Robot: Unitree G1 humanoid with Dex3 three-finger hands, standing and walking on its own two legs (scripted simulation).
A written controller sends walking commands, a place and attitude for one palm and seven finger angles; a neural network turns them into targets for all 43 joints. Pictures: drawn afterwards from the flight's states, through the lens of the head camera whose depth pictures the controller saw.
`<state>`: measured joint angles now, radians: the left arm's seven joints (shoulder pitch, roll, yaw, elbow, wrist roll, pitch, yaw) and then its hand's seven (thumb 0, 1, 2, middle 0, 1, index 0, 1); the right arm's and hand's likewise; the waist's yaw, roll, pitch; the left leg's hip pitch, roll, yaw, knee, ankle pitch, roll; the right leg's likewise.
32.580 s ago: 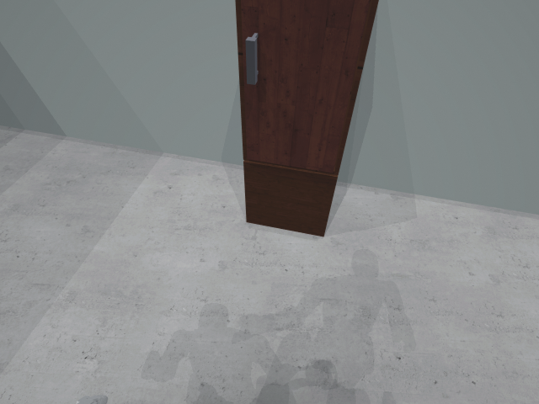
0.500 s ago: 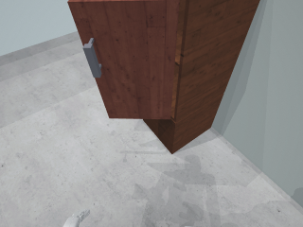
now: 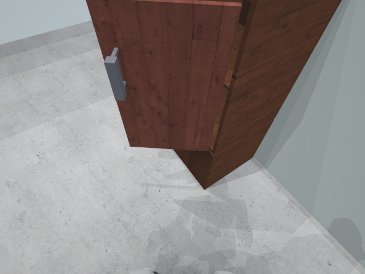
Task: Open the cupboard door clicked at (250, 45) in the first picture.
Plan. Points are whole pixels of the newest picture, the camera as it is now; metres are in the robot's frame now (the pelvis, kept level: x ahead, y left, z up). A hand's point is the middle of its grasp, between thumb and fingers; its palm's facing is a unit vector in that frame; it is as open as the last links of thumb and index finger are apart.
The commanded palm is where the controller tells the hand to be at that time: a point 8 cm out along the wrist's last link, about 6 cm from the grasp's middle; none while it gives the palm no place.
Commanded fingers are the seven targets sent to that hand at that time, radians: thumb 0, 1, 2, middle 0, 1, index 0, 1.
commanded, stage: come to a stop and stand still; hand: left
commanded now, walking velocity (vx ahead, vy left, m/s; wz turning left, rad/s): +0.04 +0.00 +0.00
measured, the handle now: (118, 74) +0.58 +0.22 +0.07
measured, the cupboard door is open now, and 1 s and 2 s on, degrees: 52 52 52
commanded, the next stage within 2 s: look again from close up in 0.58 s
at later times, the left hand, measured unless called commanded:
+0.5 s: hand out of the picture +0.03 +0.14 -0.17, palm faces +0.04 -0.98 -0.19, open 7.3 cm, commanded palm none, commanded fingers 0.00 0.90 0.90 -0.20 -0.30 -0.20 -0.30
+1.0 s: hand out of the picture +0.00 +0.16 -0.18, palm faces +0.02 -0.98 -0.19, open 7.4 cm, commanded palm none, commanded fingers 0.00 0.90 0.90 -0.20 -0.30 -0.20 -0.30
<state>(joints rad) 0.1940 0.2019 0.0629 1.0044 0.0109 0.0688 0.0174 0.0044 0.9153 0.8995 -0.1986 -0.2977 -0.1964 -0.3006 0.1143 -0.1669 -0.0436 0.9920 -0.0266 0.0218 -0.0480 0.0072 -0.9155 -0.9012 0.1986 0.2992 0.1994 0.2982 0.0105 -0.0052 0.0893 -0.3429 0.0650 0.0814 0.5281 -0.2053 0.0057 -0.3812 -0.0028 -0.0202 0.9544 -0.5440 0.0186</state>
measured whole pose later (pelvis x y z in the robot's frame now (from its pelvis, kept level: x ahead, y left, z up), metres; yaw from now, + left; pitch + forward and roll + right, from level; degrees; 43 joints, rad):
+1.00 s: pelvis +0.00 -0.01 +0.00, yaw +0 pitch -1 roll +0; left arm 0.29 0.15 -0.01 1.08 0.02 -0.01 0.03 0.01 0.91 0.90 -0.20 -0.30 -0.20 -0.30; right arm 0.27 -0.17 0.00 1.06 -0.01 -0.02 -0.03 0.02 -0.93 -0.90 0.20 0.30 0.20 0.30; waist 0.00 0.01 0.02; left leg -0.21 0.00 0.06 0.55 -0.32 0.03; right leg -0.18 -0.02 -0.01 0.54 -0.34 0.02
